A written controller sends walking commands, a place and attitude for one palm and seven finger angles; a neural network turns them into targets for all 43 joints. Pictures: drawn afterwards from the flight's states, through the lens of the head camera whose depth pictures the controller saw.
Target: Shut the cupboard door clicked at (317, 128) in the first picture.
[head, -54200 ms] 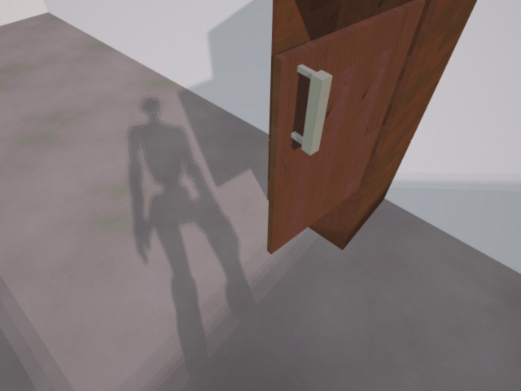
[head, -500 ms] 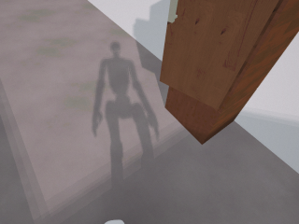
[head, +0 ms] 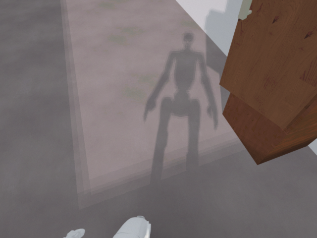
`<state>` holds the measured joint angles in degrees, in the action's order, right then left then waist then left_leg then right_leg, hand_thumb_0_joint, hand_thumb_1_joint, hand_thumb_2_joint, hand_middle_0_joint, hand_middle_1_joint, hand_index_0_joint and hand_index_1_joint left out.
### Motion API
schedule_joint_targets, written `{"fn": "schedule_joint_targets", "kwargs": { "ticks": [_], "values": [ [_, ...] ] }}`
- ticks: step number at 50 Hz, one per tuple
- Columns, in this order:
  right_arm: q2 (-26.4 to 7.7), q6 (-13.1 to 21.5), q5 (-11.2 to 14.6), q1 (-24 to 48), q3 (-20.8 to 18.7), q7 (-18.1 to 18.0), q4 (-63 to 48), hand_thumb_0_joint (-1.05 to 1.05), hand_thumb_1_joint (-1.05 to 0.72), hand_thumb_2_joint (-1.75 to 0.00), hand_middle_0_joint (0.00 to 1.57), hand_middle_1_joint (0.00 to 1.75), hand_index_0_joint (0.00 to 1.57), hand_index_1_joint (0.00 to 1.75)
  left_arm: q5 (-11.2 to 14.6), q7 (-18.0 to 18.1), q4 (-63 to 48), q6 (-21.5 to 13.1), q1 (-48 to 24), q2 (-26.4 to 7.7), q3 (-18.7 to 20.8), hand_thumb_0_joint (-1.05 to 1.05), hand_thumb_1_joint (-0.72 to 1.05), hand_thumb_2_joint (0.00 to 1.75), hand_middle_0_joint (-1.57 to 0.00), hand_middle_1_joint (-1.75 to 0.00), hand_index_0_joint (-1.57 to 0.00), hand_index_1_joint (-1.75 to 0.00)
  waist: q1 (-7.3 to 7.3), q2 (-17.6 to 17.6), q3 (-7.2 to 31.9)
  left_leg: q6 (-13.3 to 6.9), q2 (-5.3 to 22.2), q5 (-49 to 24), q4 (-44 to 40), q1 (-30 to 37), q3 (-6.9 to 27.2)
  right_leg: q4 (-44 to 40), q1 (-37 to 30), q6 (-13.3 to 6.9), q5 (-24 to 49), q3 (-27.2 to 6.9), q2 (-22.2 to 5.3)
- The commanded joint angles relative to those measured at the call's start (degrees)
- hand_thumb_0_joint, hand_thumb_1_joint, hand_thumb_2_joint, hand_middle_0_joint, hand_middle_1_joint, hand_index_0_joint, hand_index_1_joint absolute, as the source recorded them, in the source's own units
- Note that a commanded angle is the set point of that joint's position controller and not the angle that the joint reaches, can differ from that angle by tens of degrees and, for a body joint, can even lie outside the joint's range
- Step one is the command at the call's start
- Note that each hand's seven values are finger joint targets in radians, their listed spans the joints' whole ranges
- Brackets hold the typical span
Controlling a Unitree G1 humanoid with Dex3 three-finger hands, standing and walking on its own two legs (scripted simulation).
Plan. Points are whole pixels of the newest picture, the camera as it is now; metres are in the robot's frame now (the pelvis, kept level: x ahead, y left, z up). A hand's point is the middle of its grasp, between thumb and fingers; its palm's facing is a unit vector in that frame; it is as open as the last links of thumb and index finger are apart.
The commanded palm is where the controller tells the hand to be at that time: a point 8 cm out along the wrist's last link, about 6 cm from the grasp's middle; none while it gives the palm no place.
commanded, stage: walk to a spot facing it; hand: left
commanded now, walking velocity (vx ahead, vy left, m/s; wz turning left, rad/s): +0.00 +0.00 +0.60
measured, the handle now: out of the picture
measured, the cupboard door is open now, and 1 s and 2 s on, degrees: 19 19 19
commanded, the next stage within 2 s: turn to face it in 0.94 s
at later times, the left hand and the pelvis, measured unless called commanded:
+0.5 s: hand out of the picture +0.10 +0.24 -0.15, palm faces +0.30 -0.91 -0.28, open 7.4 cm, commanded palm none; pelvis +0.08 +0.00 +0.00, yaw +18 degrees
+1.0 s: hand out of the picture +0.10 +0.19 -0.19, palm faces +0.64 -0.74 -0.20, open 7.4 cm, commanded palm none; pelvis +0.23 +0.06 -0.02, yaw +38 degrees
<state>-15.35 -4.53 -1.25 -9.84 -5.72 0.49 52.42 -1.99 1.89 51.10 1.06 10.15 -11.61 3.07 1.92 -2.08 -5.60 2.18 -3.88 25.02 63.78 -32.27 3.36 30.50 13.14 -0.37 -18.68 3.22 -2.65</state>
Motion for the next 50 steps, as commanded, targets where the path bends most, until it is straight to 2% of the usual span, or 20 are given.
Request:
{"fn": "schedule_joint_targets", "kwargs": {
  "ticks": [1,6,9,10,11,12,15,19,25,26,27,28,29,32,35,39,45,48,49,50],
  "values": [
    [-1.49,1.46,0.39,1.41,0.41,0.96,-5.44,0.0,-0.9,-0.9,0.2,0.3,0.2,0.3,0.14,0.85,-3.99,-1.8,1.35,-10.62,2.9,0.0,0.9,0.9,-0.2,-0.3,-0.2,-0.3,-0.88,11.44,4.74,1.24,4.25,0.2,-2.71,-2.16,-3.91,-5.6,-10.14,-6.59,37.83,-2.91,-14.94],
    [-0.64,2.21,0.54,5.8,1.6,1.13,-7.02,0.0,-0.9,-0.9,0.2,0.3,0.2,0.3,-0.04,0.39,-2.05,-1.41,7.55,-12.96,4.04,0.0,0.9,0.9,-0.2,-0.3,-0.2,-0.3,-4.41,14.26,6.49,-0.09,3.62,0.94,-20.4,4.96,-8.92,-1.65,-14.18,-5.56,43.11,-0.76,-16.6],
    [-2.61,3.12,0.12,-0.68,1.32,0.88,-5.38,0.0,-0.9,-0.9,0.2,0.3,0.2,0.3,0.61,-0.39,-2.06,-1.59,6.58,-12.9,4.18,0.0,0.9,0.9,-0.2,-0.3,-0.2,-0.3,-0.91,11.44,9.5,-1.89,2.02,-7.17,-34.17,19.31,-10.85,4.75,-8.15,-2.18,32.53,2.95,-15.36],
    [-6.25,3.62,-0.11,-5.52,0.36,0.91,-4.11,0.0,-0.9,-0.9,0.2,0.3,0.2,0.3,0.9,-0.86,-2.45,-1.57,6.3,-11.58,3.89,0.0,0.9,0.9,-0.2,-0.3,-0.2,-0.3,1.83,3.89,12.02,-4.09,6.37,-10.6,-39.73,30.51,-3.86,15.03,0.97,0.36,20.91,6.07,-12.8],
    [-14.06,3.97,-0.99,-10.46,-1.76,0.39,-3.23,0.0,-0.9,-0.9,0.2,0.3,0.2,0.3,1.29,-1.72,-5.32,-1.46,4.58,-7.06,2.87,0.0,0.9,0.9,-0.2,-0.3,-0.2,-0.3,4.8,-16.08,13.08,-12.85,23.09,-19.36,-41.91,40.9,20.93,30.14,21.08,4.46,-14.52,8.79,-3.7],
    [-15.2,3.74,-0.75,-15.49,-2.04,-0.15,-1.27,0.0,-0.9,-0.9,0.2,0.3,0.2,0.3,0.47,-1.63,-8.39,-1.07,-2.97,-7.01,2.11,0.0,0.9,0.9,-0.2,-0.3,-0.2,-0.3,7.57,-13.41,11.35,-18.08,27.86,-20.64,-44.65,40.56,26.52,37.15,28.48,3.45,-20.58,1.7,-3.11],
    [-10.06,4.74,-0.76,-8.63,-0.13,-1.1,-3.33,0.0,-0.9,-0.9,0.2,0.3,0.2,0.3,0.11,-2.19,-7.55,-1.51,-5.14,-7.96,2.8,0.0,0.9,0.9,-0.2,-0.3,-0.2,-0.3,3.67,-11.38,4.79,-14.1,20.71,-2.86,-47.17,27.99,20.01,36.63,26.88,3.14,-9.23,-3.18,-5.55],
    [-9.14,5.79,-0.69,-5.18,0.28,-1.38,-4.14,0.0,-0.9,-0.9,0.2,0.3,0.2,0.3,0.45,-3.34,-5.93,-1.5,-2.81,-6.6,2.62,0.0,0.9,0.9,-0.2,-0.3,-0.2,-0.3,0.81,-5.75,2.99,-13.27,16.81,-6.56,-48.2,24.13,14.85,25.28,22.04,3.88,-4.02,-2.28,-3.76],
    [-8.99,5.18,-0.39,-0.6,-0.05,-0.71,-3.77,0.0,-0.9,-0.9,0.2,0.3,0.2,0.3,0.33,-3.79,-3.23,-2.4,7.47,-7.44,3.05,0.0,0.9,0.9,-0.2,-0.3,-0.2,-0.3,-4.92,-3.03,4.15,-9.83,11.35,3.15,-41.0,8.3,10.54,3.41,-4.27,4.4,4.47,3.05,2.21],
    [-6.86,5.27,0.0,0.93,0.22,-0.63,-4.23,0.0,-0.9,-0.9,0.2,0.3,0.2,0.3,0.07,-3.34,-1.4,-2.99,13.91,-9.88,4.0,0.0,0.9,0.9,-0.2,-0.3,-0.2,-0.3,-8.25,2.76,5.22,-7.67,6.86,7.22,-32.64,-0.64,6.83,-2.17,-15.22,3.88,0.49,-0.75,-0.87],
    [-1.93,5.57,0.77,-0.3,1.24,-0.32,-5.27,0.0,-0.9,-0.9,0.2,0.3,0.2,0.3,-0.83,-2.29,-0.51,-3.84,19.92,-15.94,5.18,0.0,0.9,0.9,-0.2,-0.3,-0.2,-0.3,-11.01,21.68,8.15,-4.17,-0.77,10.48,-11.37,-8.81,-1.79,-13.91,-21.6,-0.05,-16.84,-20.28,-16.56],
    [-1.7,5.3,0.39,0.79,1.02,-0.08,-6.59,0.0,-0.9,-0.9,0.2,0.3,0.2,0.3,-0.13,-1.62,-1.29,-3.23,18.51,-17.42,4.72,0.0,0.9,0.9,-0.2,-0.3,-0.2,-0.3,-9.8,25.38,5.06,-4.04,-0.04,11.96,4.42,-11.75,0.76,-23.41,-13.43,-3.62,-28.62,-36.1,-24.89],
    [-3.4,4.86,-0.27,-0.61,0.48,0.37,-6.02,0.0,-0.9,-0.9,0.2,0.3,0.2,0.3,0.17,-1.32,-2.79,-3.31,12.82,-15.52,4.5,0.0,0.9,0.9,-0.2,-0.3,-0.2,-0.3,-6.09,19.52,1.2,-4.1,3.21,6.33,10.91,-11.39,3.09,-25.77,-5.56,-4.74,-34.26,-36.03,-25.33],
    [-1.63,4.32,-0.69,-1.85,0.7,1.24,-2.75,0.0,-0.9,-0.9,0.2,0.3,0.2,0.3,0.0,-0.86,-3.93,-4.22,4.07,-7.97,2.71,0.0,0.9,0.9,-0.2,-0.3,-0.2,-0.3,-0.91,10.24,-0.28,-2.64,8.44,-6.38,12.29,-6.39,1.3,-21.43,1.83,-3.7,-14.47,-15.9,-19.86],
    [1.1,4.06,0.13,-1.39,1.37,1.91,-2.5,0.0,-0.9,-0.9,0.2,0.3,0.2,0.3,0.23,-0.83,-1.91,-5.33,7.37,-6.72,2.65,0.0,0.9,0.9,-0.2,-0.3,-0.2,-0.3,-1.28,8.84,3.72,-1.41,7.49,-8.94,4.75,-6.04,-2.81,-16.71,-7.08,-3.35,14.02,-0.7,-16.11],
    [2.51,3.77,0.08,2.46,2.41,2.0,-3.75,0.0,-0.9,-0.9,0.2,0.3,0.2,0.3,0.32,-0.46,0.91,-5.27,12.24,-6.73,2.42,0.0,0.9,0.9,-0.2,-0.3,-0.2,-0.3,-2.91,10.13,4.86,-1.0,6.79,-7.91,-5.98,-7.34,-6.99,-11.2,-16.75,-3.24,41.2,6.66,-16.06],
    [0.9,4.07,0.11,3.72,2.64,2.05,-5.46,0.0,-0.9,-0.9,0.2,0.3,0.2,0.3,0.2,-0.37,0.8,-4.39,11.02,-9.95,3.17,0.0,0.9,0.9,-0.2,-0.3,-0.2,-0.3,-1.62,11.59,4.76,-3.31,3.35,-7.42,-23.78,4.49,-12.65,-1.97,-15.83,-2.93,54.78,10.25,-18.54],
    [-6.24,4.6,-0.61,-10.04,0.49,1.19,-2.63,0.0,-0.9,-0.9,0.2,0.3,0.2,0.3,1.17,-0.67,-1.36,-3.69,8.22,-10.61,3.49,0.0,0.9,0.9,-0.2,-0.3,-0.2,-0.3,5.8,2.95,13.31,-6.75,5.92,-28.75,-33.98,31.5,-6.98,22.16,-1.09,1.05,35.62,13.55,-14.53],
    [-13.62,4.96,-0.95,-13.96,-1.22,0.6,-2.38,0.0,-0.9,-0.9,0.2,0.3,0.2,0.3,2.14,-1.29,-3.44,-3.13,9.14,-6.35,2.45,0.0,0.9,0.9,-0.2,-0.3,-0.2,-0.3,6.57,-14.86,18.25,-16.54,25.0,-55.74,-35.21,42.85,18.94,40.02,17.77,4.87,-15.87,10.83,-4.19],
    [-15.83,4.3,0.3,-16.36,-1.2,-0.17,-1.79,0.0,-0.9,-0.9,0.2,0.3,0.2,0.3,1.61,-0.62,-5.77,-2.08,4.84,-7.43,1.9,0.0,0.9,0.9,-0.2,-0.3,-0.2,-0.3,7.57,-9.06,20.91,-20.12,28.34,-58.54,-37.86,42.12,23.0,46.71,19.94,3.71,-20.92,0.91,-2.94]
  ]
}}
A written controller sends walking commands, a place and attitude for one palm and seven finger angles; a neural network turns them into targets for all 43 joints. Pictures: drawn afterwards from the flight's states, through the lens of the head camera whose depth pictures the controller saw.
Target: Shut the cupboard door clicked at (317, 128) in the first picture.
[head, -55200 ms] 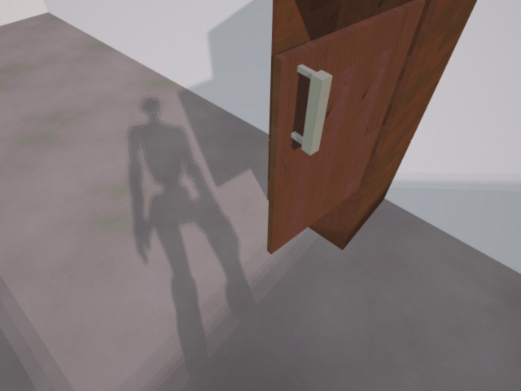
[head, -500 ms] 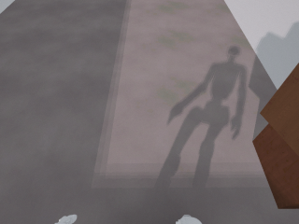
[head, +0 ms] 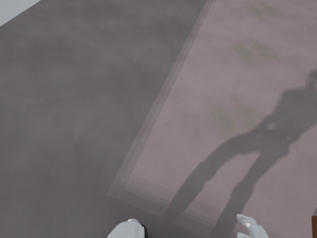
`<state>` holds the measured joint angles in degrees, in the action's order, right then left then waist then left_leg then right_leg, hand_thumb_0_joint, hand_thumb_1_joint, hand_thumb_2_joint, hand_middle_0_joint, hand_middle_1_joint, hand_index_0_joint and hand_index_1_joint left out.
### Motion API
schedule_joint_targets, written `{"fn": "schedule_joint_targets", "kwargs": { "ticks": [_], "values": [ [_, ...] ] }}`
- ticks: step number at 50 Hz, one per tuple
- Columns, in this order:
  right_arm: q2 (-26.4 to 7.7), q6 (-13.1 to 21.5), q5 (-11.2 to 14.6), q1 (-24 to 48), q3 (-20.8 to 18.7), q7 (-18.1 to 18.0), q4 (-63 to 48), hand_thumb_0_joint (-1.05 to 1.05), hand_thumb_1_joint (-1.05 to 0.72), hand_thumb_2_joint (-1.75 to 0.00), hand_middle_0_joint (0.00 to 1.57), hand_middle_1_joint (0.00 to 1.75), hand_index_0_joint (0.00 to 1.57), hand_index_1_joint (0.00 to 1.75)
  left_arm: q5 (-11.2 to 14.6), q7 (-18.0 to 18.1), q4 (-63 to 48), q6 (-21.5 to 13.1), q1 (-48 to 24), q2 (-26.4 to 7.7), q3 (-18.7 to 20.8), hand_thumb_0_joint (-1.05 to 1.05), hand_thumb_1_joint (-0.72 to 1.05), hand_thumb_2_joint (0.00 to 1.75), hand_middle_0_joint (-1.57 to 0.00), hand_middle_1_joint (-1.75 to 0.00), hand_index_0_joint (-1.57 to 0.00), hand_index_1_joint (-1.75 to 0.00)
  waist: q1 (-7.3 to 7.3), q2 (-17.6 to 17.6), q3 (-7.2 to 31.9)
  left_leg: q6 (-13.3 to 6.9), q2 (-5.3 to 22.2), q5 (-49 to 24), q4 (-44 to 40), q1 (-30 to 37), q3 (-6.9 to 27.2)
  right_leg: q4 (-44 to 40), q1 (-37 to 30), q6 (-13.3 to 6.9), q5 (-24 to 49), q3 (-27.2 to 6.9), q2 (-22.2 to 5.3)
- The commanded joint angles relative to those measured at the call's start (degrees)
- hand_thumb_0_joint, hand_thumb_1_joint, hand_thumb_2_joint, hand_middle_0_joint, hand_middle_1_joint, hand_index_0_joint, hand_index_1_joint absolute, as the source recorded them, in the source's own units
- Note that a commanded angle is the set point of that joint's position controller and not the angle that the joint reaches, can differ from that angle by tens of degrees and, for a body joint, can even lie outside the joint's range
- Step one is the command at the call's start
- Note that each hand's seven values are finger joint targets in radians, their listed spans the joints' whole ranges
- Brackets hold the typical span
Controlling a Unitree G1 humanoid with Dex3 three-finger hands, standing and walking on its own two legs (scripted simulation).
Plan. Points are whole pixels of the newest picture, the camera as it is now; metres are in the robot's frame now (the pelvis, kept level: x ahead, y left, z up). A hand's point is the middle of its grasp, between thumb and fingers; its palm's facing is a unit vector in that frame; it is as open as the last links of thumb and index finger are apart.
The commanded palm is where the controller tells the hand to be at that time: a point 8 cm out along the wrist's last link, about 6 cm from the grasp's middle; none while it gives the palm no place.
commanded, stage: turn to face it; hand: left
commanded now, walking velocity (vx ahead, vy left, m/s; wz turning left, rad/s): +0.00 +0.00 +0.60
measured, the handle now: out of the picture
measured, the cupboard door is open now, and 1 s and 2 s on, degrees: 19 19 19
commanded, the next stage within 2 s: none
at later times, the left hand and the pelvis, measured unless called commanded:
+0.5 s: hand (110, 218) +0.17 +0.15 -0.15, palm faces -0.09 -0.97 -0.21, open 7.4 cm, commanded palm none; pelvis +0.10 -0.02 +0.02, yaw -8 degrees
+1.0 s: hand (128, 159) +0.35 +0.12 -0.13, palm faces -0.43 -0.87 -0.25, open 7.4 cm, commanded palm none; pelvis +0.14 -0.02 +0.02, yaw -27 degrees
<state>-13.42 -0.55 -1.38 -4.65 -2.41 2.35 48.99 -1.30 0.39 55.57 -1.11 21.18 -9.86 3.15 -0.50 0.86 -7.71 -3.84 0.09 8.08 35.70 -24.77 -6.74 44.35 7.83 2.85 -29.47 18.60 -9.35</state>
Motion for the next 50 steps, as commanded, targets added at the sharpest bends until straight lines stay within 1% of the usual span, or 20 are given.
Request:
{"fn": "schedule_joint_targets", "kwargs": {
  "ticks": [1,3,5,8,14,16,18,19,21,25,29,30,31,32,33,35,37,42,47,50],
  "values": [
    [-16.95,0.02,0.14,-17.67,-4.29,-2.35,0.61,0.0,-0.9,-0.9,0.2,0.3,0.2,0.3,0.77,1.31,-11.48,0.31,-6.39,-8.61,2.49,0.0,0.9,0.9,-0.2,-0.3,-0.2,-0.3,7.27,-5.89,18.2,-14.15,25.07,-29.15,-11.65,27.41,29.86,32.38,24.7,0.08,-7.56,-16.93,1.65],
    [-11.5,0.82,-0.16,-8.27,-2.66,-3.36,-2.23,0.0,-0.9,-0.9,0.2,0.3,0.2,0.3,0.09,1.3,-8.46,1.05,-5.61,-6.89,2.22,0.0,0.9,0.9,-0.2,-0.3,-0.2,-0.3,3.98,-10.38,13.09,-9.54,19.73,-12.41,-15.45,16.53,24.79,28.41,24.43,0.73,-1.08,-18.35,0.48],
    [-7.15,1.38,-0.25,-4.23,-0.87,-4.09,-2.29,0.0,-0.9,-0.9,0.2,0.3,0.2,0.3,-0.21,0.76,-5.63,2.01,-2.09,-6.05,1.81,0.0,0.9,0.9,-0.2,-0.3,-0.2,-0.3,1.06,-10.0,11.49,-7.29,15.76,-11.26,-16.67,12.36,17.97,23.26,19.62,0.65,4.41,-18.94,1.22],
    [-6.01,1.87,-0.22,-5.34,-0.15,-4.47,-0.27,0.0,-0.9,-0.9,0.2,0.3,0.2,0.3,0.03,0.73,-3.49,2.43,-1.36,-3.39,0.29,0.0,0.9,0.9,-0.2,-0.3,-0.2,-0.3,0.28,-5.01,13.07,-6.91,14.64,-17.63,-15.69,13.67,13.16,9.75,14.25,0.17,5.07,-18.09,3.59],
    [-6.49,0.17,0.23,-3.8,-1.02,-4.16,2.49,0.0,-0.9,-0.9,0.2,0.3,0.2,0.3,-0.24,0.01,-2.33,2.62,-1.95,-4.58,0.67,0.0,0.9,0.9,-0.2,-0.3,-0.2,-0.3,-1.09,-7.33,7.91,-2.74,13.49,-5.84,-11.84,10.07,6.18,-10.36,6.02,-0.29,17.21,-15.0,7.93],
    [-5.28,-0.33,0.52,-3.7,-1.31,-3.83,2.21,0.0,-0.9,-0.9,0.2,0.3,0.2,0.3,-0.43,-0.04,-2.7,1.99,-1.02,-7.88,1.54,0.0,0.9,0.9,-0.2,-0.3,-0.2,-0.3,-1.81,-1.63,5.43,1.36,9.24,3.09,-5.26,7.98,2.97,-17.93,5.78,-2.46,27.47,-23.2,5.02],
    [-1.77,-1.05,0.9,-5.52,-1.21,-3.41,0.91,0.0,-0.9,-0.9,0.2,0.3,0.2,0.3,-0.73,0.09,-3.32,1.42,-2.72,-14.18,2.52,0.0,0.9,0.9,-0.2,-0.3,-0.2,-0.3,-0.4,13.38,4.69,5.27,-0.16,21.57,8.82,2.86,-1.46,-26.2,7.2,-11.18,36.84,-40.44,-9.18],
    [-1.62,-1.51,0.89,-3.8,-1.16,-3.57,0.16,0.0,-0.9,-0.9,0.2,0.3,0.2,0.3,-0.61,0.37,-3.56,1.53,-2.47,-14.53,2.67,0.0,0.9,0.9,-0.2,-0.3,-0.2,-0.3,-1.75,14.35,5.17,5.1,0.18,26.53,15.58,1.25,2.16,-27.54,5.96,-14.62,37.98,-42.81,-9.89],
    [-2.49,-1.14,0.89,-2.59,-1.4,-3.82,0.17,0.0,-0.9,-0.9,0.2,0.3,0.2,0.3,-0.65,1.31,-3.56,1.57,-3.75,-12.3,3.37,0.0,0.9,0.9,-0.2,-0.3,-0.2,-0.3,-2.0,15.32,6.93,5.0,1.1,24.34,22.91,-5.12,6.09,-24.78,-0.55,-15.78,45.36,-41.76,-7.3],
    [-1.1,-0.44,1.44,-2.99,-1.11,-3.92,-0.06,0.0,-0.9,-0.9,0.2,0.3,0.2,0.3,-0.49,1.73,-4.25,1.92,-4.27,-12.02,4.13,0.0,0.9,0.9,-0.2,-0.3,-0.2,-0.3,-1.85,6.49,14.01,6.13,0.81,21.25,15.06,-3.89,6.06,-19.42,-9.86,-13.51,55.02,-36.35,-3.84],
    [-1.25,-0.02,1.45,-8.15,-0.96,-4.51,0.88,0.0,-0.9,-0.9,0.2,0.3,0.2,0.3,0.07,1.24,-5.19,2.64,-8.21,-12.01,4.27,0.0,0.9,0.9,-0.2,-0.3,-0.2,-0.3,1.19,5.74,13.54,6.41,-0.15,8.72,-5.88,9.1,5.61,-15.92,-0.62,-9.99,47.23,-35.83,-0.11],
    [-2.45,0.44,1.38,-11.01,-1.31,-4.57,1.81,0.0,-0.9,-0.9,0.2,0.3,0.2,0.3,0.44,1.05,-5.69,2.83,-9.91,-10.51,4.03,0.0,0.9,0.9,-0.2,-0.3,-0.2,-0.3,2.6,3.53,14.41,6.26,1.7,1.8,-13.07,17.23,6.32,-13.37,5.0,-7.32,39.59,-33.3,2.74],
    [-7.59,1.15,0.55,-11.78,-1.99,-4.93,1.57,0.0,-0.9,-0.9,0.2,0.3,0.2,0.3,1.09,0.65,-6.92,3.15,-9.0,-7.59,3.43,0.0,0.9,0.9,-0.2,-0.3,-0.2,-0.3,2.45,-9.02,14.55,3.2,12.55,-4.32,-18.26,24.82,16.71,-6.94,16.1,-3.97,21.39,-28.3,9.29],
    [-11.45,0.91,-0.04,-13.07,-2.81,-5.24,0.97,0.0,-0.9,-0.9,0.2,0.3,0.2,0.3,0.97,0.22,-8.07,3.23,-9.69,-6.27,2.87,0.0,0.9,0.9,-0.2,-0.3,-0.2,-0.3,3.06,-20.28,12.39,-2.9,24.12,-15.6,-18.98,24.54,25.52,5.14,22.51,-1.16,-5.41,-20.81,12.58],
    [-11.32,0.37,-0.55,-12.54,-2.67,-5.37,0.38,0.0,-0.9,-0.9,0.2,0.3,0.2,0.3,0.51,0.08,-8.31,3.72,-10.57,-7.89,3.06,0.0,0.9,0.9,-0.2,-0.3,-0.2,-0.3,3.26,-15.53,10.61,-6.62,25.92,-14.93,-17.69,19.45,24.68,13.62,21.05,-1.22,-6.61,-22.62,10.55],
    [-9.27,0.69,-0.65,-8.54,-1.92,-5.47,-0.92,0.0,-0.9,-0.9,0.2,0.3,0.2,0.3,-0.25,-0.83,-7.36,4.14,-11.02,-8.36,3.62,0.0,0.9,0.9,-0.2,-0.3,-0.2,-0.3,1.14,-12.67,7.09,-6.5,22.47,-20.59,-16.78,18.14,19.46,19.85,24.58,-0.42,-1.9,-21.45,9.01],
    [-8.75,0.51,-0.68,-8.5,-1.72,-5.58,-1.16,0.0,-0.9,-0.9,0.2,0.3,0.2,0.3,0.11,-1.5,-7.46,4.48,-12.37,-7.78,3.26,0.0,0.9,0.9,-0.2,-0.3,-0.2,-0.3,0.97,-10.04,5.05,-5.55,19.98,-26.54,-15.15,18.63,13.16,19.3,24.32,0.23,0.65,-20.24,8.1],
    [-9.31,0.53,-0.52,-11.32,-2.17,-5.33,-0.21,0.0,-0.9,-0.9,0.2,0.3,0.2,0.3,0.21,-2.36,-8.87,4.79,-14.5,-6.52,2.43,0.0,0.9,0.9,-0.2,-0.3,-0.2,-0.3,2.08,-11.44,8.13,-3.97,18.37,-26.72,-13.26,23.13,5.6,9.28,20.9,0.1,5.44,-16.16,8.08],
    [-10.6,0.26,-0.52,-11.56,-2.85,-4.63,0.12,0.0,-0.9,-0.9,0.2,0.3,0.2,0.3,0.07,-2.45,-10.35,4.05,-15.94,-6.82,2.11,0.0,0.9,0.9,-0.2,-0.3,-0.2,-0.3,2.57,-13.2,8.26,-2.7,19.74,-27.56,-9.89,22.67,2.65,-1.9,15.1,-1.47,6.79,-13.37,9.26],
    [-11.04,0.09,0.15,-9.78,-3.26,-4.01,-0.53,0.0,-0.9,-0.9,0.2,0.3,0.2,0.3,-0.07,-2.08,-9.07,3.13,-9.64,-8.99,2.75,0.0,0.9,0.9,-0.2,-0.3,-0.2,-0.3,-1.29,-9.07,10.0,1.44,18.04,-24.45,0.32,16.88,-1.04,-15.99,2.26,-3.1,20.0,-12.76,9.83]
  ]
}}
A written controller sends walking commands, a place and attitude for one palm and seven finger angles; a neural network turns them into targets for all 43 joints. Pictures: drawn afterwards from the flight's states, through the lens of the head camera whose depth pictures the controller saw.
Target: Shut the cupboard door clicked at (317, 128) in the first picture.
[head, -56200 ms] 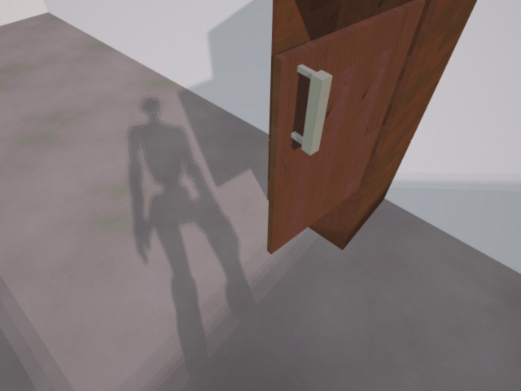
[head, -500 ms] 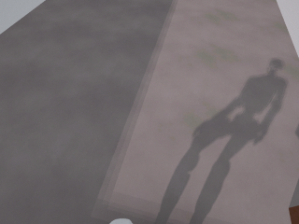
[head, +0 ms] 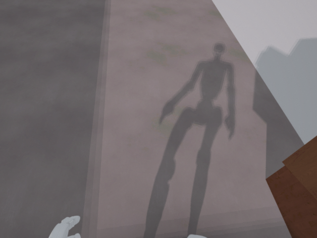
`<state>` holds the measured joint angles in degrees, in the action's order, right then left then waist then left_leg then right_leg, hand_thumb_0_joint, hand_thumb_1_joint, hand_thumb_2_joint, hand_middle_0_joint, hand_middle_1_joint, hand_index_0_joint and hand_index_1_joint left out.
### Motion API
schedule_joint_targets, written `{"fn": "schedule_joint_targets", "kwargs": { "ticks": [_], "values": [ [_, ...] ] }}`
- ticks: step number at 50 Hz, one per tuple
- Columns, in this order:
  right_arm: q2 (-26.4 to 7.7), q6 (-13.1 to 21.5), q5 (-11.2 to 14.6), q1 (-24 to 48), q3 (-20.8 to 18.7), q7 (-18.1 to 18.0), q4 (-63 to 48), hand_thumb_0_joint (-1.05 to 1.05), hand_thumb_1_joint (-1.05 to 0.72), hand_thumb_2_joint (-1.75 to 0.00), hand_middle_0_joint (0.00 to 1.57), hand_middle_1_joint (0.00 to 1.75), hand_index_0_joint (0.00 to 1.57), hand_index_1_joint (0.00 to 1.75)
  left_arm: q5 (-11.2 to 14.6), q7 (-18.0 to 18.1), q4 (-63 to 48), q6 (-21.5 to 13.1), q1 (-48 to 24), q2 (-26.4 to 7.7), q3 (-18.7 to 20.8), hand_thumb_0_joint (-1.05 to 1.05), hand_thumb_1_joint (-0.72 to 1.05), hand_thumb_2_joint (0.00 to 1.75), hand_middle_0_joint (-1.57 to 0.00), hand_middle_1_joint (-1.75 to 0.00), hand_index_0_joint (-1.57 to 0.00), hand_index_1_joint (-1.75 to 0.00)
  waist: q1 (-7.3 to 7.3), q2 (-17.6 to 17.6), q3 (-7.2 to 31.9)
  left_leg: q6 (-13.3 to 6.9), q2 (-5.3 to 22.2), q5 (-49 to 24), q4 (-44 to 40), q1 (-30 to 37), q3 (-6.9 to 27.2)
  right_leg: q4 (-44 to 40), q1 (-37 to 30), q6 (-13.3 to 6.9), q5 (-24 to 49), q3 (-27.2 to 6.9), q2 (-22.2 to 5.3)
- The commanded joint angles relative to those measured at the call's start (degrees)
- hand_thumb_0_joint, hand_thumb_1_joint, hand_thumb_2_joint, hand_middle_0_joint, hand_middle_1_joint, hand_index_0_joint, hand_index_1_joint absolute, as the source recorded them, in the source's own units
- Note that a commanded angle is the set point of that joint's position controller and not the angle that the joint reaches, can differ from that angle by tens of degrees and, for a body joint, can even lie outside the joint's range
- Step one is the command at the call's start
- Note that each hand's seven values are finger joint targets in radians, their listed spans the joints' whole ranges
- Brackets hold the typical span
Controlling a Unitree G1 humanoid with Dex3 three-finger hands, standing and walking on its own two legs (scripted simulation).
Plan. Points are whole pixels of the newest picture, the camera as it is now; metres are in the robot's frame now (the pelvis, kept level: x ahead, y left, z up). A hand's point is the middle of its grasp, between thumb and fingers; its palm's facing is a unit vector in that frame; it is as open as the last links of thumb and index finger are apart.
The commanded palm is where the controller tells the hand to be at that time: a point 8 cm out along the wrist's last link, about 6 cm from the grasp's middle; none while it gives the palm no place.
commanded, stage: turn to face it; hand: left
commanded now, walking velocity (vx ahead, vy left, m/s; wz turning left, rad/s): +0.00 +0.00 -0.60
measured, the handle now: out of the picture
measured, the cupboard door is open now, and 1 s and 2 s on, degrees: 19 19 19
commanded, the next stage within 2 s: take the last steps up to it in 1.70 s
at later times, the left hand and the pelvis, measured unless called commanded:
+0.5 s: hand (96, 228) +0.16 +0.19 -0.18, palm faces -0.23 -0.96 -0.18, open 7.4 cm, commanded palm none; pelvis +0.04 +0.02 +0.00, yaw -17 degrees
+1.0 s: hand (133, 196) +0.25 +0.09 -0.14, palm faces -0.55 -0.79 -0.28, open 7.4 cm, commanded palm none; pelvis +0.04 -0.02 +0.00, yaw -35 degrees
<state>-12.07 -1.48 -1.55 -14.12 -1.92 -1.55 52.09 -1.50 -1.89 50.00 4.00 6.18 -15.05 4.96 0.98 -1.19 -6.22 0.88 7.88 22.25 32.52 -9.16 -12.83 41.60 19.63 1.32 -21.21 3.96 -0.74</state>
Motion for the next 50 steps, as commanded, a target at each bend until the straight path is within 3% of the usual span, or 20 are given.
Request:
{"fn": "schedule_joint_targets", "kwargs": {
  "ticks": [1,2,3,5,9,15,19,20,21,22,23,28,35,39,41,42,43,44,46,50],
  "values": [
    [-10.7,1.05,0.98,0.23,-3.53,0.29,-4.52,0.0,-0.9,-0.9,0.2,0.3,0.2,0.3,-0.25,0.69,-1.98,-2.75,10.89,-7.68,1.66,0.0,0.9,0.9,-0.2,-0.3,-0.2,-0.3,-5.38,1.93,12.79,-0.12,6.51,-28.64,14.76,-5.5,1.57,-18.05,-19.84,-4.14,24.61,-6.05,-5.51],
    [-5.76,0.96,1.25,3.28,-2.25,0.46,-7.59,0.0,-0.9,-0.9,0.2,0.3,0.2,0.3,-0.45,1.61,-0.84,-3.44,14.69,-13.8,3.07,0.0,0.9,0.9,-0.2,-0.3,-0.2,-0.3,-6.99,18.6,12.59,3.23,-4.29,12.48,30.1,-23.38,0.95,-18.88,-27.15,-11.81,50.03,-27.05,-19.95],
    [-7.39,-0.21,1.2,3.87,-2.04,-0.19,-7.88,0.0,-0.9,-0.9,0.2,0.3,0.2,0.3,0.59,2.38,-0.32,-3.2,15.29,-14.53,2.98,0.0,0.9,0.9,-0.2,-0.3,-0.2,-0.3,-6.6,15.93,12.29,2.75,-3.42,16.33,36.72,-24.58,11.09,-19.8,-22.27,-15.67,48.32,-27.98,-23.2],
    [-6.29,-0.64,0.95,5.29,-2.3,-0.08,-7.22,0.0,-0.9,-0.9,0.2,0.3,0.2,0.3,0.35,3.35,-2.81,-2.58,7.06,-9.98,2.49,0.0,0.9,0.9,-0.2,-0.3,-0.2,-0.3,-3.58,14.72,6.72,2.6,-1.39,8.0,38.44,-27.9,13.94,-21.82,-16.9,-14.09,32.26,-24.8,-16.93],
    [-6.17,-0.86,0.66,3.28,-2.14,0.63,-5.56,0.0,-0.9,-0.9,0.2,0.3,0.2,0.3,0.16,2.98,-4.58,-3.06,2.61,-8.31,1.38,0.0,0.9,0.9,-0.2,-0.3,-0.2,-0.3,-0.53,8.48,7.35,3.79,-2.93,1.73,30.33,-20.4,12.42,-20.59,-10.0,-11.37,31.73,-17.13,-11.57],
    [-5.23,-0.18,1.11,4.93,-2.15,0.44,-6.94,0.0,-0.9,-0.9,0.2,0.3,0.2,0.3,-0.25,2.5,-3.56,-3.0,5.23,-9.26,2.06,0.0,0.9,0.9,-0.2,-0.3,-0.2,-0.3,-1.72,8.59,8.78,3.68,-5.47,2.13,17.19,-17.41,11.79,-19.36,-11.0,-11.91,30.05,-22.08,-11.0],
    [-5.96,0.94,1.36,-0.53,-2.06,-0.21,-5.39,0.0,-0.9,-0.9,0.2,0.3,0.2,0.3,0.36,2.26,-4.22,-2.31,1.93,-8.58,2.16,0.0,0.9,0.9,-0.2,-0.3,-0.2,-0.3,1.37,8.9,9.34,2.91,-6.69,-7.71,-2.68,-3.1,11.45,-14.06,-2.87,-7.78,26.8,-22.77,-7.67],
    [-8.26,1.56,1.13,-2.43,-2.49,-0.4,-4.87,0.0,-0.9,-0.9,0.2,0.3,0.2,0.3,0.73,2.14,-4.6,-2.1,1.97,-6.19,1.71,0.0,0.9,0.9,-0.2,-0.3,-0.2,-0.3,2.0,2.53,10.64,1.68,-2.0,-10.71,-10.48,3.93,15.73,-9.56,2.68,-4.91,18.94,-19.53,-3.19],
    [-14.24,2.15,0.12,-3.57,-3.53,-0.66,-5.29,0.0,-0.9,-0.9,0.2,0.3,0.2,0.3,1.4,1.71,-5.4,-1.88,4.61,-2.67,1.13,0.0,0.9,0.9,-0.2,-0.3,-0.2,-0.3,1.66,-14.96,12.49,-3.94,12.44,-18.46,-14.49,10.79,30.2,1.85,11.93,-1.16,-1.9,-11.24,4.8],
    [-15.84,1.78,-0.13,-4.69,-3.75,-0.95,-5.78,0.0,-0.9,-0.9,0.2,0.3,0.2,0.3,0.91,1.63,-5.95,-1.97,3.39,-3.42,0.99,0.0,0.9,0.9,-0.2,-0.3,-0.2,-0.3,2.51,-16.61,12.01,-9.71,20.42,-26.59,-14.78,8.11,34.53,15.36,13.03,0.12,-16.46,-6.76,4.12],
    [-14.64,1.59,-0.51,-3.04,-3.24,-1.06,-6.76,0.0,-0.9,-0.9,0.2,0.3,0.2,0.3,0.57,1.35,-6.27,-1.96,3.04,-4.33,1.3,0.0,0.9,0.9,-0.2,-0.3,-0.2,-0.3,1.74,-10.24,10.22,-11.86,20.13,-26.89,-14.31,3.0,31.54,21.97,11.39,0.25,-14.72,-7.85,1.47],
    [-10.51,1.93,-0.45,0.44,-1.95,-1.53,-7.05,0.0,-0.9,-0.9,0.2,0.3,0.2,0.3,0.36,-0.14,-3.99,-0.69,3.26,-2.97,1.47,0.0,0.9,0.9,-0.2,-0.3,-0.2,-0.3,-0.5,-8.83,7.74,-8.19,10.96,-38.44,-11.35,4.68,15.51,24.78,12.85,2.32,-5.42,-4.52,-0.41],
    [-11.44,1.45,-0.34,-2.98,-3.01,-0.77,-4.77,0.0,-0.9,-0.9,0.2,0.3,0.2,0.3,0.25,-0.65,-5.31,-0.65,-0.44,-1.69,0.75,0.0,0.9,0.9,-0.2,-0.3,-0.2,-0.3,1.52,-11.22,7.57,-7.89,12.04,-34.52,-10.22,5.87,8.84,9.07,7.48,1.79,-3.58,0.3,-0.66],
    [-12.89,1.19,-0.27,-1.57,-3.7,-0.22,-4.4,0.0,-0.9,-0.9,0.2,0.3,0.2,0.3,0.38,-0.41,-4.8,-1.48,1.37,-2.08,0.63,0.0,0.9,0.9,-0.2,-0.3,-0.2,-0.3,0.22,-11.73,8.74,-6.07,13.01,-34.24,-4.98,4.42,6.52,-4.41,-0.19,0.03,0.58,1.78,0.37],
    [-12.01,1.08,0.51,-0.11,-3.74,0.34,-4.81,0.0,-0.9,-0.9,0.2,0.3,0.2,0.3,0.04,0.04,-2.6,-2.3,8.68,-5.63,1.38,0.0,0.9,0.9,-0.2,-0.3,-0.2,-0.3,-3.84,-3.85,11.25,-1.19,9.54,-25.77,6.92,-3.71,2.67,-18.1,-14.48,-2.02,14.6,-1.09,-1.44],
    [-7.07,0.89,1.02,1.22,-2.62,0.63,-7.07,0.0,-0.9,-0.9,0.2,0.3,0.2,0.3,-0.58,0.89,-1.49,-3.23,12.66,-12.28,2.57,0.0,0.9,0.9,-0.2,-0.3,-0.2,-0.3,-5.93,15.97,11.74,2.48,1.17,3.11,20.49,-19.07,-0.38,-22.59,-23.92,-7.28,30.41,-20.61,-15.62],
    [-6.97,0.13,0.82,4.65,-2.19,0.36,-8.66,0.0,-0.9,-0.9,0.2,0.3,0.2,0.3,0.35,1.73,-0.51,-3.09,14.53,-14.91,3.02,0.0,0.9,0.9,-0.2,-0.3,-0.2,-0.3,-6.77,18.69,10.02,3.32,-3.23,17.04,31.25,-25.74,5.94,-21.46,-20.24,-13.1,43.94,-28.56,-22.14],
    [-7.41,-0.63,1.03,3.82,-2.1,0.21,-8.23,0.0,-0.9,-0.9,0.2,0.3,0.2,0.3,0.53,2.25,-0.97,-2.87,13.17,-14.35,2.72,0.0,0.9,0.9,-0.2,-0.3,-0.2,-0.3,-5.51,14.67,8.9,2.65,-1.67,13.35,36.26,-26.2,11.72,-23.13,-16.19,-15.06,31.28,-26.53,-22.13],
    [-7.77,-0.64,0.73,4.69,-2.43,0.17,-7.01,0.0,-0.9,-0.9,0.2,0.3,0.2,0.3,0.33,2.93,-3.0,-2.63,5.21,-10.32,2.17,0.0,0.9,0.9,-0.2,-0.3,-0.2,-0.3,-2.6,14.8,5.06,3.11,-0.58,5.57,36.85,-28.9,13.4,-24.21,-13.28,-12.88,22.38,-24.15,-16.14],
    [-6.95,-0.65,0.57,1.89,-2.27,0.84,-5.06,0.0,-0.9,-0.9,0.2,0.3,0.2,0.3,0.25,2.66,-3.81,-3.38,3.1,-8.37,1.26,0.0,0.9,0.9,-0.2,-0.3,-0.2,-0.3,-0.26,8.5,8.09,4.28,-2.25,-0.34,29.51,-21.87,11.84,-21.32,-10.93,-10.71,28.74,-16.35,-11.27]
  ]
}}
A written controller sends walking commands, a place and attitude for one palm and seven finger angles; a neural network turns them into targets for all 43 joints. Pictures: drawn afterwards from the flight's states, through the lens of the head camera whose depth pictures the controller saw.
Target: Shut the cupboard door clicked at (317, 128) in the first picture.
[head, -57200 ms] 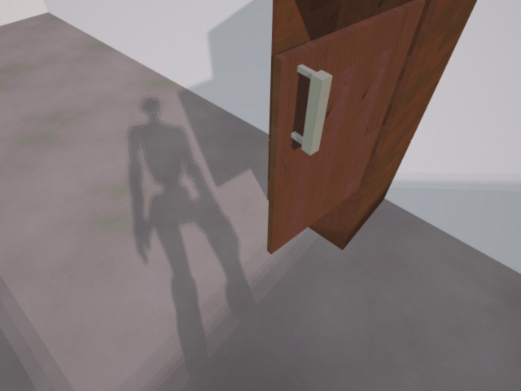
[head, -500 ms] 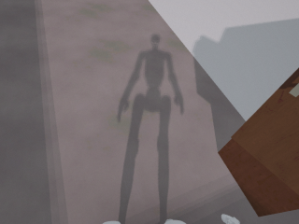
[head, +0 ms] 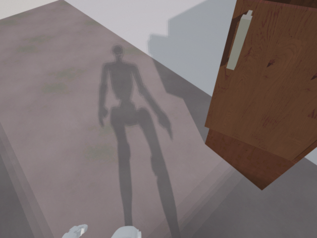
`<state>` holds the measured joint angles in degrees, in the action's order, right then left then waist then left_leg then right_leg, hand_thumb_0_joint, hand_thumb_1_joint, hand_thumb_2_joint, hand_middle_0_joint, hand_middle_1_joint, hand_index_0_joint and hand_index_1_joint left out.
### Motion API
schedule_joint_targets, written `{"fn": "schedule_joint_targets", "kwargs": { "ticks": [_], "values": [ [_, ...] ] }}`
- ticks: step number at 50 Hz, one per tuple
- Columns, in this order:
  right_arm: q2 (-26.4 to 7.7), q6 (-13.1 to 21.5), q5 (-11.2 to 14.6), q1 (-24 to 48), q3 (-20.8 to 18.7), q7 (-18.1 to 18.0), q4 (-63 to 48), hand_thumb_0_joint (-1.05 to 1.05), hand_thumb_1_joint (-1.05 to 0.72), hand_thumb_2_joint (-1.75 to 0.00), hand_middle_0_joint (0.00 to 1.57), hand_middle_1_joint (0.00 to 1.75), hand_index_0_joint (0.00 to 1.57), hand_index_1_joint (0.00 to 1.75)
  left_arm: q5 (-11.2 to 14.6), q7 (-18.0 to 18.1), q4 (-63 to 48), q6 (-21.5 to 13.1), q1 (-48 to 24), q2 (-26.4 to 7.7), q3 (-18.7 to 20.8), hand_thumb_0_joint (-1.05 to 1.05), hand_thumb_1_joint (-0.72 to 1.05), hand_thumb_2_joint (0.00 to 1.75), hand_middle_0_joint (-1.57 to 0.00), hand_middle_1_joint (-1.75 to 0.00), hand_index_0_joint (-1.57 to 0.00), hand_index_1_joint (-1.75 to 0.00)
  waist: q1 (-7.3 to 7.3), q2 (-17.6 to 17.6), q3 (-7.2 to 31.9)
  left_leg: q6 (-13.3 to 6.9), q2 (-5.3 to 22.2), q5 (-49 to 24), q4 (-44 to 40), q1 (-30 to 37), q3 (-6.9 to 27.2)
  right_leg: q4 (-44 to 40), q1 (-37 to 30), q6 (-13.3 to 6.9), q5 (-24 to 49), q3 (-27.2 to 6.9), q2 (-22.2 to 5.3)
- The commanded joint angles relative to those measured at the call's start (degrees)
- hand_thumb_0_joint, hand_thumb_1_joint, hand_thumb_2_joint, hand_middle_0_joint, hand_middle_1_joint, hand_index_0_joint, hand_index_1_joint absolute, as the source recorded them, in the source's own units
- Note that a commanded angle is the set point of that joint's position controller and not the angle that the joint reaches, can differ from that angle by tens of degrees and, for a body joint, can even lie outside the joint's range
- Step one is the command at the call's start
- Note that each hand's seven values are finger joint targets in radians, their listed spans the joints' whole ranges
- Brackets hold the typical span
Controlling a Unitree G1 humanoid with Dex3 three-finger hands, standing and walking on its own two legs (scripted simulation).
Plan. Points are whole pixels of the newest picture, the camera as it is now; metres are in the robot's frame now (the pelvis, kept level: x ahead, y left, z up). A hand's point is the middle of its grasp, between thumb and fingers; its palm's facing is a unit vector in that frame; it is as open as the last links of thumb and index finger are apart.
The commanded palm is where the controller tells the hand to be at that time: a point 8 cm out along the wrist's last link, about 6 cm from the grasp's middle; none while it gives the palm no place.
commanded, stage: turn to face it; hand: left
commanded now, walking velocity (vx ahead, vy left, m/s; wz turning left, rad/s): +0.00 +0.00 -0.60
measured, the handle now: (239, 41) +0.61 -0.22 +0.15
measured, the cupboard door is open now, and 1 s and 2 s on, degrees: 19 19 19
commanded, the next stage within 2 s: take the last steps up to it in 0.70 s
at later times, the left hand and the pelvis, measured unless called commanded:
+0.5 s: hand (90, 228) +0.16 +0.22 -0.16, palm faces -0.24 -0.95 -0.22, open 7.4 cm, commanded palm none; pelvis +0.02 +0.03 +0.01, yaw -17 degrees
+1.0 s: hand (118, 225) +0.18 +0.14 -0.18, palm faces -0.39 -0.91 -0.16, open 7.4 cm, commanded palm none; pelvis +0.05 +0.00 -0.01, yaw -25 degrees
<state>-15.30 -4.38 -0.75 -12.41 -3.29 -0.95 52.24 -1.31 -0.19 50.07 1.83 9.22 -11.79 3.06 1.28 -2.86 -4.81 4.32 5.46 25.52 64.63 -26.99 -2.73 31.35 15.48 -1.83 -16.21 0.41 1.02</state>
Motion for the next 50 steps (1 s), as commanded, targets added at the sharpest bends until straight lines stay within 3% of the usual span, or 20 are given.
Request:
{"fn": "schedule_joint_targets", "kwargs": {
  "ticks": [1,7,10,11,13,14,16,19,26,29,30,32,33,35,38,44,47,48,49,50],
  "values": [
    [-3.22,2.11,-0.24,0.75,-0.95,0.22,-5.18,0.0,-0.9,-0.9,0.2,0.3,0.2,0.3,0.09,0.83,-3.66,-1.21,1.11,-11.89,3.23,0.0,0.9,0.9,-0.2,-0.3,-0.2,-0.3,-1.09,9.24,6.87,0.99,-0.5,-3.76,-4.26,-3.17,1.42,-11.17,-6.16,-7.71,22.98,-13.57,-12.71],
    [-2.73,2.88,0.3,2.78,-0.76,-0.17,-7.05,0.0,-0.9,-0.9,0.2,0.3,0.2,0.3,-0.29,0.65,-2.95,-0.87,2.28,-13.02,3.98,0.0,0.9,0.9,-0.2,-0.3,-0.2,-0.3,-1.96,11.56,7.46,0.53,-2.78,-0.9,-17.9,0.73,1.7,-9.54,-6.06,-9.18,22.9,-20.26,-13.07],
    [-2.77,3.62,0.62,-1.99,-0.71,-0.61,-5.72,0.0,-0.9,-0.9,0.2,0.3,0.2,0.3,0.02,0.6,-3.1,-0.44,-0.61,-12.41,4.06,0.0,0.9,0.9,-0.2,-0.3,-0.2,-0.3,0.76,11.06,8.1,-0.1,-3.95,-8.88,-33.03,11.45,1.9,-5.33,-0.62,-5.78,21.59,-20.94,-10.52],
    [-4.32,4.21,0.48,-4.81,-0.9,-0.89,-4.83,0.0,-0.9,-0.9,0.2,0.3,0.2,0.3,0.55,0.53,-3.76,-0.07,-1.55,-10.97,3.74,0.0,0.9,0.9,-0.2,-0.3,-0.2,-0.3,1.99,6.88,8.88,-0.61,-2.05,-13.6,-40.89,19.16,2.78,-2.1,4.42,-3.07,15.78,-18.48,-7.28],
    [-12.77,4.64,-0.78,-6.05,-2.28,-1.44,-5.56,0.0,-0.9,-0.9,0.2,0.3,0.2,0.3,1.06,-0.19,-4.93,0.17,1.38,-6.23,2.71,0.0,0.9,0.9,-0.2,-0.3,-0.2,-0.3,1.34,-16.6,9.86,-10.55,20.69,-23.69,-48.67,25.78,23.67,20.32,17.48,3.18,-19.56,-3.28,3.37],
    [-12.01,4.35,-1.22,-5.52,-1.83,-1.52,-6.23,0.0,-0.9,-0.9,0.2,0.3,0.2,0.3,0.42,-0.32,-4.91,0.27,0.14,-7.81,3.01,0.0,0.9,0.9,-0.2,-0.3,-0.2,-0.3,1.71,-10.6,8.11,-13.85,22.11,-25.62,-47.85,20.27,22.62,29.37,15.57,3.01,-19.3,-4.69,0.56],
    [-8.78,4.85,-1.4,-0.88,-0.93,-1.74,-7.25,0.0,-0.9,-0.9,0.2,0.3,0.2,0.3,-0.34,-1.02,-3.36,0.76,1.23,-8.17,3.91,0.0,0.9,0.9,-0.2,-0.3,-0.2,-0.3,-0.94,-9.88,6.11,-12.59,17.26,-29.67,-47.57,16.95,15.67,36.04,16.24,4.12,-13.91,-3.83,-0.83],
    [-7.25,4.59,-1.37,-0.14,-0.48,-1.98,-7.09,0.0,-0.9,-0.9,0.2,0.3,0.2,0.3,0.15,-1.76,-2.71,1.41,1.03,-6.58,3.48,0.0,0.9,0.9,-0.2,-0.3,-0.2,-0.3,-1.3,-8.29,5.24,-11.6,13.1,-33.96,-45.23,18.72,6.29,34.03,15.69,5.08,-10.2,-1.45,-1.89],
    [-8.51,4.15,-1.33,-4.19,-1.58,-1.31,-3.79,0.0,-0.9,-0.9,0.2,0.3,0.2,0.3,0.18,-1.88,-3.16,0.88,-1.74,-4.32,2.18,0.0,0.9,0.9,-0.2,-0.3,-0.2,-0.3,0.9,-10.64,6.73,-11.87,13.88,-36.53,-41.58,21.66,1.32,13.39,7.95,4.17,-9.63,3.79,-1.23],
    [-9.06,3.75,-0.81,-2.61,-2.01,-0.85,-3.17,0.0,-0.9,-0.9,0.2,0.3,0.2,0.3,0.19,-1.5,-1.53,0.27,2.76,-4.96,2.29,0.0,0.9,0.9,-0.2,-0.3,-0.2,-0.3,-1.63,-8.72,7.49,-8.78,12.82,-31.09,-36.4,17.06,-1.5,-0.46,-2.19,2.91,1.89,5.31,-0.29],
    [-7.72,3.68,-0.37,-3.08,-1.9,-0.51,-2.99,0.0,-0.9,-0.9,0.2,0.3,0.2,0.3,-0.04,-1.21,-0.66,-0.21,4.89,-7.09,2.51,0.0,0.9,0.9,-0.2,-0.3,-0.2,-0.3,-2.38,-4.44,8.19,-6.26,10.33,-25.97,-32.11,12.42,-2.63,-7.3,-9.08,1.86,7.75,2.74,-1.66],
    [-1.77,3.39,0.06,1.72,-0.5,-0.19,-6.33,0.0,-0.9,-0.9,0.2,0.3,0.2,0.3,-0.42,0.15,1.49,-1.28,10.64,-16.33,4.21,0.0,0.9,0.9,-0.2,-0.3,-0.2,-0.3,-5.9,20.18,7.19,-0.95,-1.94,11.96,-9.37,-5.9,-6.05,-12.89,-15.17,-8.15,32.48,-23.43,-23.0],
    [-3.02,2.45,0.19,1.94,-0.39,-0.54,-5.73,0.0,-0.9,-0.9,0.2,0.3,0.2,0.3,0.1,0.6,1.68,-1.25,10.73,-15.91,3.68,0.0,0.9,0.9,-0.2,-0.3,-0.2,-0.3,-5.61,15.46,7.2,-1.62,-0.76,10.77,-2.76,-5.37,1.27,-13.66,-10.61,-11.56,27.09,-22.22,-23.92],
    [-2.73,2.26,-0.07,0.54,-0.74,-0.52,-3.93,0.0,-0.9,-0.9,0.2,0.3,0.2,0.3,-0.16,1.48,0.7,-1.07,3.88,-11.86,3.51,0.0,0.9,0.9,-0.2,-0.3,-0.2,-0.3,-2.58,17.07,4.47,-1.54,0.2,4.33,1.12,-8.55,2.85,-14.35,-9.06,-10.43,19.2,-19.64,-18.75],
    [-2.09,2.46,-0.22,-1.85,-0.4,0.03,-1.59,0.0,-0.9,-0.9,0.2,0.3,0.2,0.3,-0.03,1.39,-0.21,-1.49,0.74,-9.46,2.26,0.0,0.9,0.9,-0.2,-0.3,-0.2,-0.3,-0.31,12.36,5.14,-0.59,-0.49,-1.47,-2.87,-3.8,1.61,-11.94,-6.81,-8.28,26.12,-10.36,-14.16],
    [-0.44,3.09,-0.43,-1.63,0.03,-0.09,-1.36,0.0,-0.9,-0.9,0.2,0.3,0.2,0.3,-0.31,0.96,1.53,-1.35,2.39,-9.94,2.79,0.0,0.9,0.9,-0.2,-0.3,-0.2,-0.3,-1.21,11.85,4.82,-0.63,-2.18,-1.16,-20.5,3.27,-1.24,-13.87,-5.51,-9.28,11.36,-13.0,-13.5],
    [-0.96,4.48,-0.76,-8.57,0.1,-0.51,1.1,0.0,-0.9,-0.9,0.2,0.3,0.2,0.3,0.24,0.29,1.77,-0.85,0.0,-8.7,2.72,0.0,0.9,0.9,-0.2,-0.3,-0.2,-0.3,2.41,9.79,3.68,-1.23,-2.96,-10.69,-37.06,18.5,-2.85,-10.39,5.03,-5.89,-5.12,-11.27,-9.59],
    [-4.11,5.1,-1.15,-12.0,-0.41,-0.87,2.2,0.0,-0.9,-0.9,0.2,0.3,0.2,0.3,0.61,-0.1,1.4,-0.61,0.6,-5.79,2.1,0.0,0.9,0.9,-0.2,-0.3,-0.2,-0.3,3.51,-0.15,4.17,-2.74,1.94,-5.83,-44.26,24.43,4.87,-2.75,11.35,-3.23,-10.66,-8.23,-4.89],
    [-10.42,5.43,-2.14,-15.32,-1.77,-1.24,2.68,0.0,-0.9,-0.9,0.2,0.3,0.2,0.3,0.99,-0.6,0.42,-0.4,2.1,-2.19,1.46,0.0,0.9,0.9,-0.2,-0.3,-0.2,-0.3,4.25,-17.62,4.24,-7.74,17.31,4.32,-51.8,27.31,25.0,13.26,20.76,0.35,-17.4,0.07,2.52],
    [-12.08,5.28,-1.92,-17.1,-2.14,-1.71,2.56,0.0,-0.9,-0.9,0.2,0.3,0.2,0.3,-0.01,-0.83,-1.41,-0.36,-1.89,-4.6,1.64,0.0,0.9,0.9,-0.2,-0.3,-0.2,-0.3,5.58,-14.35,1.76,-12.44,23.69,9.0,-55.84,22.82,31.97,23.77,22.66,0.19,-18.09,-2.02,0.3]
  ]
}}
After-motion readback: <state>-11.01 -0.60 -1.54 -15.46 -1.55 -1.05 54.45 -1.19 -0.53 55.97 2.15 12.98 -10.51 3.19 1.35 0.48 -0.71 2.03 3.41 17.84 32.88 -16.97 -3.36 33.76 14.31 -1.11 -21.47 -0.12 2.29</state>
